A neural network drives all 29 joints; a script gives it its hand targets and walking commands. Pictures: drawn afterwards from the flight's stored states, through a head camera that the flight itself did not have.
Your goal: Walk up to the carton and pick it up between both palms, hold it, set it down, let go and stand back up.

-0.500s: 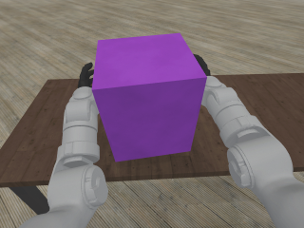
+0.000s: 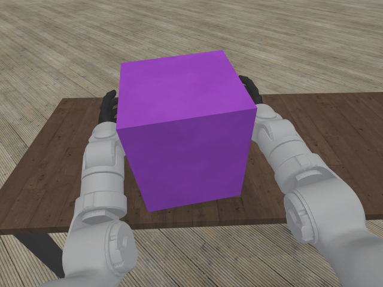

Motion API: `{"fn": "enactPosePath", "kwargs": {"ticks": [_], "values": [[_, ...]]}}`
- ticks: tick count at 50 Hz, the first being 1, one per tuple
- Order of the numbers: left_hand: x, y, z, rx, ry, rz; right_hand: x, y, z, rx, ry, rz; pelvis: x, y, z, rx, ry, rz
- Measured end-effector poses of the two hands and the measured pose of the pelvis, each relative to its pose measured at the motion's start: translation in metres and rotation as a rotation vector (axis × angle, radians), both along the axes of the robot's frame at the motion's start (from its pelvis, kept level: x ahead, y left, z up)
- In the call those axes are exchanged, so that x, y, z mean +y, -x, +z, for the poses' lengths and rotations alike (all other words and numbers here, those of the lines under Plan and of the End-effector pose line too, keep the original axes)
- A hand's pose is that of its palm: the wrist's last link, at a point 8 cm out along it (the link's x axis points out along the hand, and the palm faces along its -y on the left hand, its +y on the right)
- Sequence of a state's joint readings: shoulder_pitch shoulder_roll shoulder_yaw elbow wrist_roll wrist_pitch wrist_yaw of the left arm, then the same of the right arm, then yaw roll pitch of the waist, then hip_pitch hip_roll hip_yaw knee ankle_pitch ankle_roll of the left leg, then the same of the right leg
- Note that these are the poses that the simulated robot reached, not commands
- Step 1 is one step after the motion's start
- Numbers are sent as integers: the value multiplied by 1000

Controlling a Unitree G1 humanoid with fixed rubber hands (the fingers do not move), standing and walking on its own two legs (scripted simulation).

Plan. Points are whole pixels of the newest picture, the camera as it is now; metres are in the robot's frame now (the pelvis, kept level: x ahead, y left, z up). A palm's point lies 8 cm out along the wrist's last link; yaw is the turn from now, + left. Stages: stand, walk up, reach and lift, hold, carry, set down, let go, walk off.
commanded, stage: set down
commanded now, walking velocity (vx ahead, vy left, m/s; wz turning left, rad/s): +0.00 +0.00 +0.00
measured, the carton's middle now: (184, 133) +0.40 +0.05 +0.15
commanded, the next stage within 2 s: none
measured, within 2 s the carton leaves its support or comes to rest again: rests again in 1.38 s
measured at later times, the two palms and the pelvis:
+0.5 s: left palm (111, 136) +0.38 +0.20 +0.15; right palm (250, 119) +0.42 -0.09 +0.17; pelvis +0.00 +0.00 +0.00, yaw +0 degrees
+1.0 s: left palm (112, 141) +0.38 +0.20 +0.14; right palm (249, 124) +0.42 -0.09 +0.16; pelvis +0.00 +0.00 +0.00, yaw +0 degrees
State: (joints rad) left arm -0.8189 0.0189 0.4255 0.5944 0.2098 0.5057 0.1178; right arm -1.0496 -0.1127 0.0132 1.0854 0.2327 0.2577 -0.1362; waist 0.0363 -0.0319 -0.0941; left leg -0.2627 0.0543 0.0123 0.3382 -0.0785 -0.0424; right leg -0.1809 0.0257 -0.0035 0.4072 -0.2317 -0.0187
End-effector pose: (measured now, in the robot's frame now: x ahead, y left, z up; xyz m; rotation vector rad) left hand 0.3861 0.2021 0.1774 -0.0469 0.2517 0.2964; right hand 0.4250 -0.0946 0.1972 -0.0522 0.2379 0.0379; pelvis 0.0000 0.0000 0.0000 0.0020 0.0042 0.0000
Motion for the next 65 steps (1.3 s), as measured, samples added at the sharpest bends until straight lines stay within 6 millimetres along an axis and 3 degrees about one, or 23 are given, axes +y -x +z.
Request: {"fn": "enactPosePath", "kwargs": {"ticks": [40, 65], "values": [[3, 3, -35, 16, -16, 1, 3, 1, -34, 0, 68, 26, 0, -1, 0, 1, 0, 0], [0, 2, -36, -6, -46, -15, -1, 2, -39, -17, 50, 29, -1, -2, 0, 3, -1, 1]]}}
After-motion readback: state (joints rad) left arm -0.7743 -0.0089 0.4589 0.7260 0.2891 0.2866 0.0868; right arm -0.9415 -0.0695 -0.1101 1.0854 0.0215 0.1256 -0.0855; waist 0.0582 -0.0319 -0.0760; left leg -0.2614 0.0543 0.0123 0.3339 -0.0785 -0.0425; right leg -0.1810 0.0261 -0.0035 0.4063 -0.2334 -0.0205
